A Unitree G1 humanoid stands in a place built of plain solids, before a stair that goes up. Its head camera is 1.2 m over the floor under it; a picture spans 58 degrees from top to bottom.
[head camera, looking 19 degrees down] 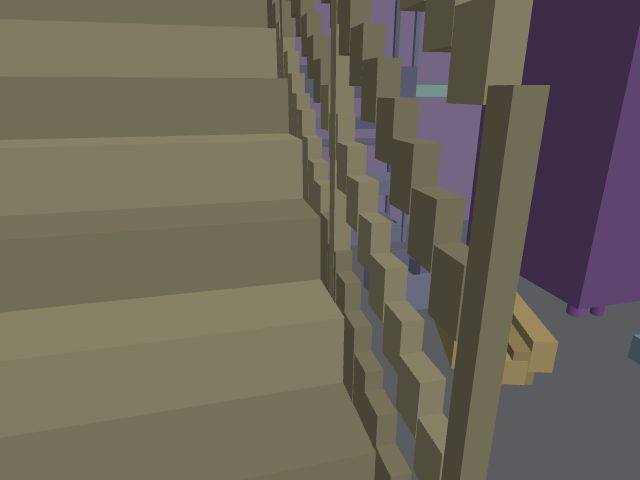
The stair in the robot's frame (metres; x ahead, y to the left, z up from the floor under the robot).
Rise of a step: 0.21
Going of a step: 0.26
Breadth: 1.22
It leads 14 degrees to the left of straight ahead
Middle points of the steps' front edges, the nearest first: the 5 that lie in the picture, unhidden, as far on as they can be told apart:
0.90 0.48 0.62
1.15 0.54 0.83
1.40 0.60 1.04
1.65 0.67 1.25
1.90 0.73 1.45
